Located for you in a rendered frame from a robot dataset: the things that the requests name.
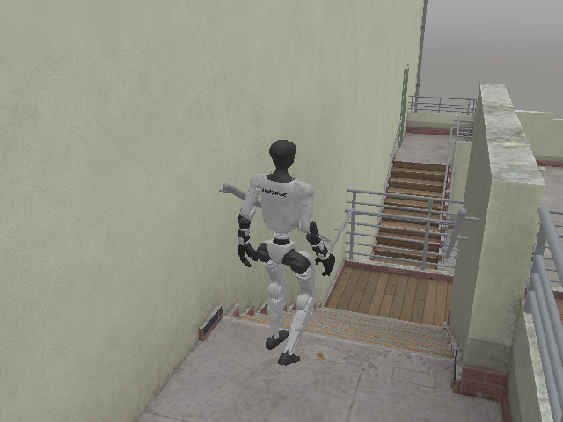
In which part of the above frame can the robot right upper arm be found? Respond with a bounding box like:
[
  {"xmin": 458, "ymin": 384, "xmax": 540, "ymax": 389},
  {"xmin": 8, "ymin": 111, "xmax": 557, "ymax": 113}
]
[{"xmin": 295, "ymin": 181, "xmax": 315, "ymax": 234}]

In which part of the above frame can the left robot forearm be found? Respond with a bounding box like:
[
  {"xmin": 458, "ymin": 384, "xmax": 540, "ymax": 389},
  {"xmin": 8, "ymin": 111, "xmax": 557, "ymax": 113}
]
[{"xmin": 238, "ymin": 208, "xmax": 251, "ymax": 245}]

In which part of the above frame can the humanoid robot torso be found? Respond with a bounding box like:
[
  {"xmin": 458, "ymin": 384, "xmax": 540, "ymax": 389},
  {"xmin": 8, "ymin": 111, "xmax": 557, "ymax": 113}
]
[{"xmin": 260, "ymin": 171, "xmax": 301, "ymax": 266}]

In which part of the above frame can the left robot foot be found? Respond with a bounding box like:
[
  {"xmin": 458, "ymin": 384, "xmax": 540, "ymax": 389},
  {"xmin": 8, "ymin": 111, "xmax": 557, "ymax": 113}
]
[{"xmin": 266, "ymin": 330, "xmax": 289, "ymax": 350}]

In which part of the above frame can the left robot hand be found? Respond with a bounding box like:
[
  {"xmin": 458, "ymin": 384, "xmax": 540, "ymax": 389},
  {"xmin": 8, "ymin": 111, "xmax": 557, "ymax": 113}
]
[{"xmin": 238, "ymin": 243, "xmax": 258, "ymax": 267}]

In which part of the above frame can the robot left upper arm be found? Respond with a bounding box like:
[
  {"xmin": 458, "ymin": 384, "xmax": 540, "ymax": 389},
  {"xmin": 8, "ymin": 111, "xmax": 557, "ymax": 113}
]
[{"xmin": 240, "ymin": 174, "xmax": 268, "ymax": 220}]

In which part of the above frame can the right robot hand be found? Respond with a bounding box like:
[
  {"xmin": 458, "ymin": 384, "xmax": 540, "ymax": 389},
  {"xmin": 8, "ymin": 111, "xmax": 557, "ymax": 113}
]
[{"xmin": 315, "ymin": 253, "xmax": 335, "ymax": 276}]

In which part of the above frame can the right robot forearm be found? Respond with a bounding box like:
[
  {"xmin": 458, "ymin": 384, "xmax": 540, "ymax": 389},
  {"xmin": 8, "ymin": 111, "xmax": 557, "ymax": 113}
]
[{"xmin": 306, "ymin": 221, "xmax": 330, "ymax": 260}]

